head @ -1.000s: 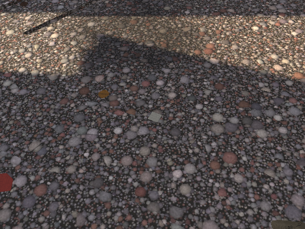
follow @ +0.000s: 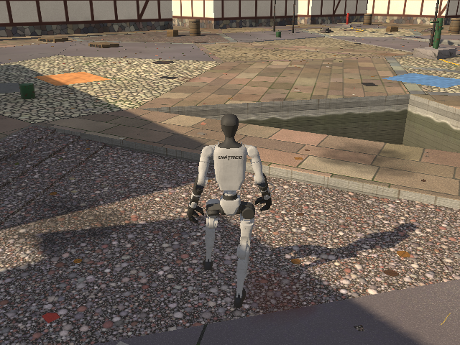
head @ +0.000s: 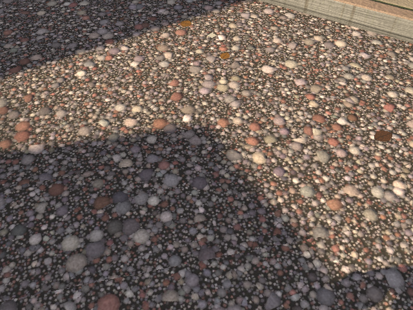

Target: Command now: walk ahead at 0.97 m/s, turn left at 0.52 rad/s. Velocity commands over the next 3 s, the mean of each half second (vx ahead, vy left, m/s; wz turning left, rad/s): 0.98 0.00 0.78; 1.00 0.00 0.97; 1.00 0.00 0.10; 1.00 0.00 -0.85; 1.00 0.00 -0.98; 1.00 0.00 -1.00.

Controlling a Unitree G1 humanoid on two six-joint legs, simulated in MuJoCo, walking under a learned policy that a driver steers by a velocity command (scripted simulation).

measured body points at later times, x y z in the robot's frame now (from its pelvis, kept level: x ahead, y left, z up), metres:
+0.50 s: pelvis +0.48 +0.02 -0.04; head +0.49 +0.05 +0.41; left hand +0.67 +0.31 -0.06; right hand +0.58 -0.22 -0.16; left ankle +0.34 +0.03 -0.76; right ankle +0.75 -0.09 -0.72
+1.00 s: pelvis +0.86 +0.19 -0.09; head +0.87 +0.23 +0.36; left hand +0.60 +0.29 -0.22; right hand +1.19 +0.30 -0.13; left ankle +0.92 +0.42 -0.75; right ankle +0.78 -0.05 -0.79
